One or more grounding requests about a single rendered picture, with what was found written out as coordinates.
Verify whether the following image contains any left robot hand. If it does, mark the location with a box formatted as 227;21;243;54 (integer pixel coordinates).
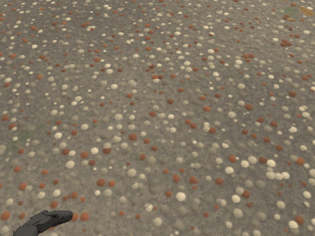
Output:
13;209;73;236

